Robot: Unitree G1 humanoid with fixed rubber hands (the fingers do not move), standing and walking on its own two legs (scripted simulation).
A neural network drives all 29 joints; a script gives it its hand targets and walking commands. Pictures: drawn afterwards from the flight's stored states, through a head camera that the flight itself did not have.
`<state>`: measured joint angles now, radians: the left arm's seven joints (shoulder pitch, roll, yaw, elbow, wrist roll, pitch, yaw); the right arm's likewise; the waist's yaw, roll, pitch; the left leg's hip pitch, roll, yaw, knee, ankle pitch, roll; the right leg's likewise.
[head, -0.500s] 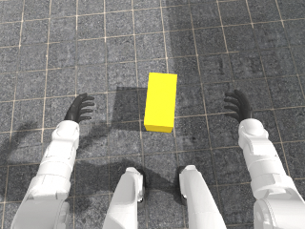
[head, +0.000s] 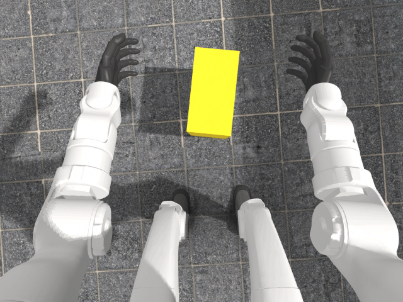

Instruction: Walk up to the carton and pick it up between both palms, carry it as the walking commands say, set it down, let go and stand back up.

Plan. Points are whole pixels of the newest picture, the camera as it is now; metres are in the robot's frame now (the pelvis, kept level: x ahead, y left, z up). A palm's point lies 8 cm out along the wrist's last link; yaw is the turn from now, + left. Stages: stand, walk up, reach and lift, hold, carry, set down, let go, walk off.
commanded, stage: reach and lift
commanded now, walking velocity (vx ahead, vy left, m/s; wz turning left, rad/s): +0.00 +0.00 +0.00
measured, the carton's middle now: (212, 98) +0.54 -0.01 -0.57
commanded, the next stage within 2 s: none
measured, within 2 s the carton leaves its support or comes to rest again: neither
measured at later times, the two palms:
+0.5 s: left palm (134, 87) +0.49 +0.17 -0.21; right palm (284, 90) +0.48 -0.16 -0.22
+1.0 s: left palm (150, 99) +0.50 +0.17 -0.35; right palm (261, 100) +0.49 -0.14 -0.37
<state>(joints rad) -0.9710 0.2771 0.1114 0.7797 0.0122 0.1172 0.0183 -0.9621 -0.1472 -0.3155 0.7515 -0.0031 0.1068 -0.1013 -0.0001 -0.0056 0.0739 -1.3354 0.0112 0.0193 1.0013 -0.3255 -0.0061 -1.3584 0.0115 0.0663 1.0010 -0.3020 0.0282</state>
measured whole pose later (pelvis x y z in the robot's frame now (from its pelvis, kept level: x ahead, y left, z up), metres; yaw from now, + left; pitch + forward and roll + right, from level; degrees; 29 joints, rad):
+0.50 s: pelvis -0.03 +0.00 -0.06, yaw +1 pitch +48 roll +2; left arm -1.19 0.24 0.22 0.85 0.01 0.09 0.04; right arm -1.19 -0.11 -0.44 0.84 -0.08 0.09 -0.11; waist 0.00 -0.01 0.07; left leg -1.70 0.00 0.01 1.20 -0.34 -0.01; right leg -1.72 0.01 0.07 1.20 -0.32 0.03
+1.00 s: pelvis -0.05 +0.00 -0.21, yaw +2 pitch +46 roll +2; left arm -1.35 0.24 0.22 0.96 0.01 0.14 0.10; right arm -1.33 -0.19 -0.33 0.98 -0.02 0.10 -0.17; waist 0.00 -0.01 0.13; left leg -2.10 -0.01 0.00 1.82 -0.52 -0.02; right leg -2.12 0.01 0.07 1.82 -0.51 0.04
